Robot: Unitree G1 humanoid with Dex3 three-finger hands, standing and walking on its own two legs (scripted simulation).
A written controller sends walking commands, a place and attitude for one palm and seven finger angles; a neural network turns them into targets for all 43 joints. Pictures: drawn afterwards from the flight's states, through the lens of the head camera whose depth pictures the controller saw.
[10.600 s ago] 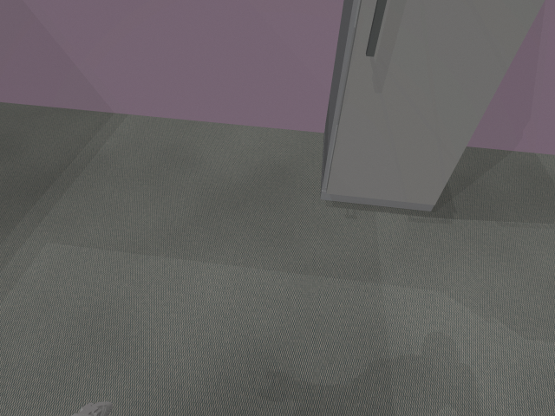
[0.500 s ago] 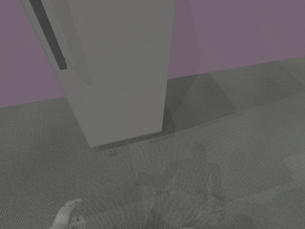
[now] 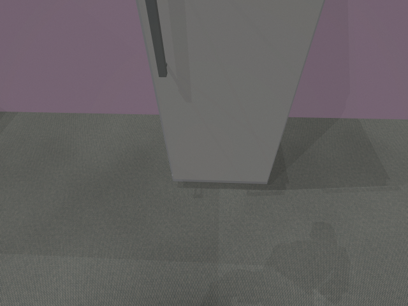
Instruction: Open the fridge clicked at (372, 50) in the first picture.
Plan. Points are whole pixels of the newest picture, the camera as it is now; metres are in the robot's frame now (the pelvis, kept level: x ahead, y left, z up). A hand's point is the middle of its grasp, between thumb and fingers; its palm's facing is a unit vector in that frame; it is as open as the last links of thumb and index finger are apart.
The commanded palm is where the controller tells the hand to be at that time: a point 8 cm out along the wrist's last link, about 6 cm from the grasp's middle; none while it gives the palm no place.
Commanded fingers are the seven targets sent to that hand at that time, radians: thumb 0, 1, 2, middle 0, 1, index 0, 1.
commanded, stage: take the last steps up to it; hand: left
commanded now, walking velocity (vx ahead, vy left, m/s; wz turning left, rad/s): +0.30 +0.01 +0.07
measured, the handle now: (153, 2) +0.80 +0.21 +0.23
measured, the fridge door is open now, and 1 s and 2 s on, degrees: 0 0 0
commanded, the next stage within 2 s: come to a stop and stand still in 0.96 s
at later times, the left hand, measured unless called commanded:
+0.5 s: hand (120, 292) +0.17 +0.22 -0.17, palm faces +0.01 -0.98 -0.18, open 7.4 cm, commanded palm none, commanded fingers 0.00 0.90 0.90 -0.20 -0.30 -0.20 -0.30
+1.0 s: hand (150, 252) +0.27 +0.17 -0.18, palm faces +0.11 -0.98 -0.17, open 7.3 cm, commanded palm none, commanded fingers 0.00 0.90 0.90 -0.20 -0.30 -0.20 -0.30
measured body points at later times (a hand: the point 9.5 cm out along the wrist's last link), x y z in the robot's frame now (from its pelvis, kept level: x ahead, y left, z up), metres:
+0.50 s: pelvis +0.10 +0.03 -0.01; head +0.11 +0.04 +0.44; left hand +0.17 +0.27 -0.16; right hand +0.02 -0.20 -0.15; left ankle -0.03 +0.13 -0.74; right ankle +0.22 -0.10 -0.70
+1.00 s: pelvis +0.27 +0.00 +0.00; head +0.27 +0.01 +0.45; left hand +0.26 +0.23 -0.16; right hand +0.32 -0.24 -0.15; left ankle +0.33 +0.12 -0.72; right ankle +0.26 -0.10 -0.74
